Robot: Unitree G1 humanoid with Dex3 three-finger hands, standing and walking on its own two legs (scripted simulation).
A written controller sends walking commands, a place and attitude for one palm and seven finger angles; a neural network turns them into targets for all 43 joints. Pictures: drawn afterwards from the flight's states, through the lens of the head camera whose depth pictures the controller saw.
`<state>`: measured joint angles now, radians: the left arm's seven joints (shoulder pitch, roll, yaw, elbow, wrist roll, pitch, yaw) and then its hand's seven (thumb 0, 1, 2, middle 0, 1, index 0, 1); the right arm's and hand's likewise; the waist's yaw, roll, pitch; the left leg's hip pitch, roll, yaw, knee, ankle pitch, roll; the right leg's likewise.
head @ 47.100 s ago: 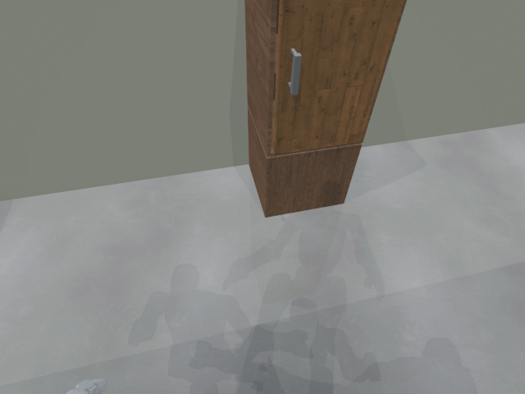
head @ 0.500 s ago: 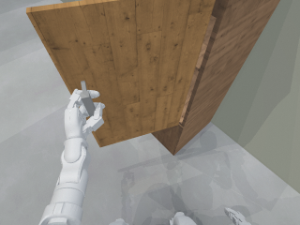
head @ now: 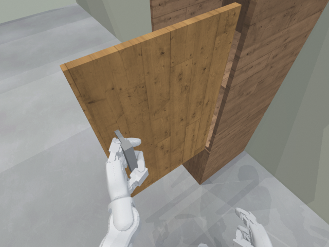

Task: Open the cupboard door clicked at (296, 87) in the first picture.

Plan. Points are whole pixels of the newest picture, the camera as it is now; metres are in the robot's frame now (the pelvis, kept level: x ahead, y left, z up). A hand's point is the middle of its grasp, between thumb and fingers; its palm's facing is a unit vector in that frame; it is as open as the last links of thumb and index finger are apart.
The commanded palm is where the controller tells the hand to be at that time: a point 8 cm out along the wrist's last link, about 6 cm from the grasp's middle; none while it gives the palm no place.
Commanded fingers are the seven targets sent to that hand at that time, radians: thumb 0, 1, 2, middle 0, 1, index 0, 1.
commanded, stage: pull the door open along its arc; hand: left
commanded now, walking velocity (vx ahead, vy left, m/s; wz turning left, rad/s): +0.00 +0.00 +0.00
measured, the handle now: (127, 153) +0.33 +0.11 +0.05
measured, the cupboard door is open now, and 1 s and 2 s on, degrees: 89 89 93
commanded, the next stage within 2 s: open thumb and fingers to let go in 0.04 s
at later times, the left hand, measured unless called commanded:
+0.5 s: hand (143, 173) +0.27 +0.06 +0.06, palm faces +0.35 -0.94 -0.01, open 9.2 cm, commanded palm +0.23 +0.10 +0.05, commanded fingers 0.00 -0.43 0.33 -0.31 -1.21 -0.31 -1.21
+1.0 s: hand (144, 173) +0.27 +0.06 +0.06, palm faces +0.28 -0.96 -0.02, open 15.5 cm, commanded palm +0.22 +0.10 +0.05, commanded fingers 0.00 -0.50 0.30 -0.15 -0.30 -0.15 -0.30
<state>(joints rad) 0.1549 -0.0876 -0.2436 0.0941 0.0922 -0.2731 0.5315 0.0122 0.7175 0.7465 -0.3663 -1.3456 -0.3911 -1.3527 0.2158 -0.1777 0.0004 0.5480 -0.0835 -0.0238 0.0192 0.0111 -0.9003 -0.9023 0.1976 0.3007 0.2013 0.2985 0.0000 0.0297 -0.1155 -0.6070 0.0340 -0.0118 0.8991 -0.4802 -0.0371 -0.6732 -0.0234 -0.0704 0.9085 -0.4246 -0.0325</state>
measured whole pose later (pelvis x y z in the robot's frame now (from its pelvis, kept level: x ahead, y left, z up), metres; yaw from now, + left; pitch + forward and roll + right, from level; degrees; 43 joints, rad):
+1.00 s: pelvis -0.03 +0.01 -0.01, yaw +0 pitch +9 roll +0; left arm 0.06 -0.08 -0.31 0.13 0.10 -0.22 0.58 -0.02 -0.49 0.31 -0.24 -0.60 -0.23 -0.60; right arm 0.19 -0.17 0.02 0.56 -0.08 -0.05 0.01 0.01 -0.90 -0.90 0.20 0.30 0.20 0.30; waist 0.01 0.04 -0.11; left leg -0.66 0.02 -0.01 0.97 -0.48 -0.02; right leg -0.71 -0.04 -0.07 0.96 -0.41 -0.02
